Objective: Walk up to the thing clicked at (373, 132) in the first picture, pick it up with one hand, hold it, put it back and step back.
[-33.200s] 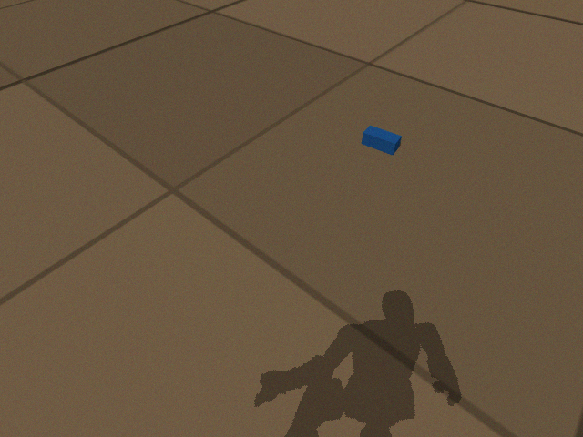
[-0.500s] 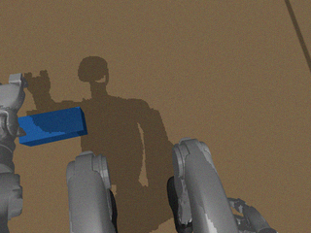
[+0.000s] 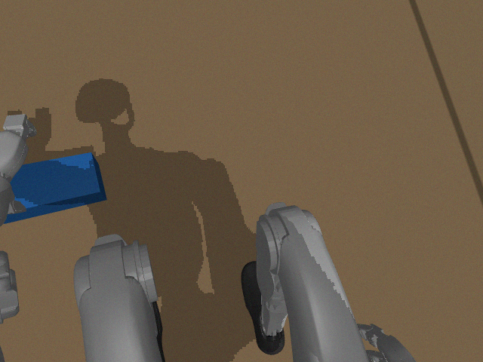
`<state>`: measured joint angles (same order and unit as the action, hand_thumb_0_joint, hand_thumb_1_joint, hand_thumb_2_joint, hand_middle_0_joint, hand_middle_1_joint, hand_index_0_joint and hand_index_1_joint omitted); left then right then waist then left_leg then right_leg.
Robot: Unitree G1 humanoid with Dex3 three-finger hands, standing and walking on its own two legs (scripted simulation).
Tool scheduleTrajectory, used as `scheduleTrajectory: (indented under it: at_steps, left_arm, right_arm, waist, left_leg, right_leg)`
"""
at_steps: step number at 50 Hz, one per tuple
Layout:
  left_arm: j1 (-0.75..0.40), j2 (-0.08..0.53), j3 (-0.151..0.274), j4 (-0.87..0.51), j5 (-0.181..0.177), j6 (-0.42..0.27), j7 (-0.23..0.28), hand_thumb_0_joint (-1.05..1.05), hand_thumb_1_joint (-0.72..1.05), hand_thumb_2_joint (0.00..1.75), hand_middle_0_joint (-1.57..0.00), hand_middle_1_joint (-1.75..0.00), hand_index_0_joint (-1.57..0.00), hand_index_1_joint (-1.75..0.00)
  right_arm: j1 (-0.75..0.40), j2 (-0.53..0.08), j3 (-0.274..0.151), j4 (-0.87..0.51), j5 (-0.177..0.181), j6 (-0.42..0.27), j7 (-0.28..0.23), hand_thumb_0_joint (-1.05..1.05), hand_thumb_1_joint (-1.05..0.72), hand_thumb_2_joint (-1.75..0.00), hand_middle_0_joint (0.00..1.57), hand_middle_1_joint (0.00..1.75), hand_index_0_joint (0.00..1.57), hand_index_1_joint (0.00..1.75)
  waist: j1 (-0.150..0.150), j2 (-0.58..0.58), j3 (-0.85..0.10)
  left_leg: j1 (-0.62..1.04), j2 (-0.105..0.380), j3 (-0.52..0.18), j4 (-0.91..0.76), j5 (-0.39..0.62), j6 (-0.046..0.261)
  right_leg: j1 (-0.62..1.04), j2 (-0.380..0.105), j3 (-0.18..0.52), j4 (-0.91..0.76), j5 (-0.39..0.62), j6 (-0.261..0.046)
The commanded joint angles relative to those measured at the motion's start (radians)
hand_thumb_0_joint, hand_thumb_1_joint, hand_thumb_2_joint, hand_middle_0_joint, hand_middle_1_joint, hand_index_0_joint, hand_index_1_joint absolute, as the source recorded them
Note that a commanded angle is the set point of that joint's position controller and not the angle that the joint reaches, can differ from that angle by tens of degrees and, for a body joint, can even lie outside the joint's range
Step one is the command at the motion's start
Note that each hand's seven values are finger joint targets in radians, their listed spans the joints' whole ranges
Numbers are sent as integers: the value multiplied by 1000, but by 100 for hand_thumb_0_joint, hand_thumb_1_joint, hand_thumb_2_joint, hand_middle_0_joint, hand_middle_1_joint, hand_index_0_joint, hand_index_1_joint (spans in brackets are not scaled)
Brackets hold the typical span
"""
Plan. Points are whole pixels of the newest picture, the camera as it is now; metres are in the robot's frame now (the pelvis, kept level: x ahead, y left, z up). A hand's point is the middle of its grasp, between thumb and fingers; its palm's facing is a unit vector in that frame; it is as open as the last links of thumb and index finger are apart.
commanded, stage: home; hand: left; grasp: from above
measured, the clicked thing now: (48, 187) +0.46 +0.31 -0.29
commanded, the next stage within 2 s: none
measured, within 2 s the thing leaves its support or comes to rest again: neither
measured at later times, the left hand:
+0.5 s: hand out of the picture +0.37 +0.29 +0.02, palm faces -0.33 -0.49 -0.81, open 9.1 cm
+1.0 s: hand out of the picture +0.26 +0.23 +0.23, palm faces +0.08 -0.93 -0.35, open 7.4 cm
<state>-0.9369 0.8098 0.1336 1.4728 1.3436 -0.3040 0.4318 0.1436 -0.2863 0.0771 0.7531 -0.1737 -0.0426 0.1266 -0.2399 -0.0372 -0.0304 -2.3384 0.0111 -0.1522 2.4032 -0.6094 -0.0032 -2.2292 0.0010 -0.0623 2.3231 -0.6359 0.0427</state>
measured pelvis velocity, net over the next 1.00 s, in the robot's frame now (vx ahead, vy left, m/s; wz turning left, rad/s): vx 0.06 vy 0.00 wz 0.12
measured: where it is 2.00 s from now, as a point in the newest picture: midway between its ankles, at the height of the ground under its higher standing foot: (210, 340)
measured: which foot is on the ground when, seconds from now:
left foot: down 0.00-1.00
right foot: down 0.00-1.00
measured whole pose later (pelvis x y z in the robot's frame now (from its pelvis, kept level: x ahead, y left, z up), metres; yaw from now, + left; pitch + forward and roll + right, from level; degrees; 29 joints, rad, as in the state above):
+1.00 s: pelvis +0.06 +0.00 +0.31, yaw +7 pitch +21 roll -4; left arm 0.24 0.30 0.03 0.04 0.06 0.35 0.07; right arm 0.16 -0.19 0.05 0.53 0.03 -0.12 -0.10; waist -0.05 0.03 -0.18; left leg -1.20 0.04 -0.07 1.40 -0.57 -0.01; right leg -1.13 -0.02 -0.06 1.33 -0.57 0.03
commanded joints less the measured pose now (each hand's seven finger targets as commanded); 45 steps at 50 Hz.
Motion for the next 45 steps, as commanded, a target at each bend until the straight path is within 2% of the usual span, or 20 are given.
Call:
scheduleTrajectory:
  at_steps: [1,2,3,4,5,8,12,14,19,21,22,23,25,33,34,36,39,41,43,45]
  left_arm:
    - [-357,302,57,-297,-63,58,57,0,-50,98,-8,-100,-9,-99]
    - [-314,277,42,-289,-74,80,46,0,-42,90,-16,-92,-17,-91]
    - [-306,250,27,-300,-99,96,28,0,-47,96,-9,-99,-10,-98]
    - [-307,239,17,-302,-108,108,10,0,-39,89,-17,-91,-18,-90]
    - [-280,210,0,-305,-126,119,-15,0,-31,94,-25,-83,-23,-82]
    - [-161,190,10,-395,-198,154,-82,0,-14,91,-24,-63,-22,-66]
    - [6,129,14,-587,-330,194,-187,0,18,80,-20,-41,-19,-41]
    - [91,89,18,-696,-414,212,-236,0,34,78,-19,-33,-18,-33]
    - [308,-5,18,-909,-594,259,-336,0,74,90,-20,-30,-20,-30]
    - [360,-32,19,-1023,-654,276,-352,0,90,90,-20,-30,-20,-30]
    - [391,-46,19,-1042,-681,287,-360,0,90,90,-20,-30,-20,-30]
    - [414,-93,-11,-1091,-704,295,-370,0,90,90,-20,-30,-20,-30]
    - [461,-94,12,-1176,-755,313,-372,0,90,90,-20,-30,-20,-30]
    - [719,-226,-25,-1394,-959,430,-377,0,90,90,-20,-30,-20,-30]
    - [733,-247,-35,-1418,-989,446,-376,0,90,90,-20,-30,-20,-30]
    - [789,-248,-17,-1460,-1048,479,-370,0,90,90,-20,-30,-20,-30]
    - [898,-304,-48,-1518,-1125,526,-367,0,90,90,-20,-30,-20,-30]
    - [946,-300,-20,-1571,-1185,551,-356,0,90,90,-20,-30,-20,-30]
    - [995,-335,-39,-1597,-1221,574,-351,0,90,90,-20,-30,-20,-30]
    - [1058,-352,-24,-1612,-1257,595,-342,0,90,90,-20,-30,-20,-30]
  right_arm:
    - [165,-259,-109,-24,9,-28,-12,0,-90,-90,20,30,20,30]
    - [176,-250,-113,-23,16,-28,-11,0,-88,-89,20,30,20,30]
    - [191,-251,-121,-24,23,-29,-9,0,-89,-89,20,30,20,30]
    - [200,-252,-127,-14,32,-26,-10,0,-88,-89,20,30,20,30]
    - [220,-245,-133,-14,40,-24,-7,0,-88,-89,20,30,20,30]
    - [249,-235,-153,-27,67,-17,-4,0,-89,-90,20,30,20,30]
    - [233,-216,-175,-83,119,10,-7,0,-89,-90,20,30,20,30]
    - [210,-200,-177,-109,139,18,-12,0,-90,-90,20,30,20,30]
    - [133,-175,-180,-166,166,25,-33,0,-90,-90,20,30,20,30]
    - [102,-162,-177,-189,172,26,-44,0,-90,-90,20,30,20,30]
    - [91,-161,-176,-194,179,24,-50,0,-90,-90,20,30,20,30]
    - [78,-155,-175,-205,180,21,-56,0,-90,-90,20,30,20,30]
    - [61,-158,-175,-223,190,15,-72,0,-90,-90,20,30,20,30]
    - [-19,-133,-162,-283,207,-38,-135,0,-90,-90,20,30,20,30]
    - [-27,-131,-158,-291,209,-45,-142,0,-90,-90,20,30,20,30]
    - [-44,-126,-147,-300,211,-60,-159,0,-90,-90,20,30,20,30]
    - [-47,-106,-134,-326,214,-82,-182,0,-90,-90,20,30,20,30]
    - [-33,-92,-126,-333,213,-95,-196,0,-90,-90,20,30,20,30]
    - [-16,-78,-117,-335,214,-108,-211,0,-90,-90,20,30,20,30]
    - [4,-68,-107,-340,214,-120,-228,0,-90,-90,20,30,20,30]
  waist:
    - [53,507,-817]
    - [54,485,-804]
    - [44,446,-797]
    - [44,427,-801]
    - [41,409,-809]
    - [93,359,-860]
    - [125,285,-875]
    - [129,225,-824]
    - [159,194,-748]
    - [174,185,-735]
    - [173,182,-718]
    - [163,196,-703]
    - [177,202,-706]
    - [173,190,-612]
    - [161,184,-593]
    - [171,183,-581]
    - [158,157,-533]
    - [165,156,-534]
    - [158,157,-509]
    - [163,148,-490]
  left_leg:
    - [699,-15,109,-335,-1,6]
    - [689,-12,110,-342,8,8]
    - [678,-12,110,-346,1,13]
    - [665,-10,110,-346,7,16]
    - [659,-13,115,-345,23,21]
    - [710,-14,115,-382,101,23]
    - [743,-12,100,-462,122,30]
    - [716,-11,98,-501,117,37]
    - [794,-1,76,-612,94,34]
    - [818,4,89,-653,63,37]
    - [844,5,84,-679,58,35]
    - [864,9,84,-703,52,32]
    - [933,13,72,-759,45,28]
    - [1124,15,63,-952,-6,18]
    - [1139,14,59,-976,-26,18]
    - [1190,13,53,-1022,-44,17]
    - [1245,10,67,-1081,-32,19]
    - [1296,7,73,-1121,7,20]
    - [1353,10,74,-1167,61,17]
    - [1402,9,70,-1214,109,16]
  right_leg:
    - [230,19,-90,-236,64,-86]
    - [244,22,-88,-253,72,-89]
    - [252,24,-86,-272,72,-88]
    - [261,26,-82,-284,82,-86]
    - [295,28,-77,-299,98,-86]
    - [402,27,-69,-338,160,-82]
    - [506,30,-59,-411,181,-76]
    - [556,29,-50,-464,184,-69]
    - [614,23,-30,-552,167,-70]
    - [666,24,-17,-608,145,-70]
    - [673,21,-14,-625,140,-71]
    - [683,21,-12,-643,136,-71]
    - [716,18,-9,-677,130,-72]
    - [861,11,6,-861,89,-65]
    - [877,10,10,-887,74,-63]
    - [929,9,16,-931,62,-62]
    - [1012,11,25,-1020,64,-60]
    - [1093,10,29,-1073,92,-59]
    - [1146,10,28,-1116,135,-59]
    - [1214,12,25,-1163,174,-59]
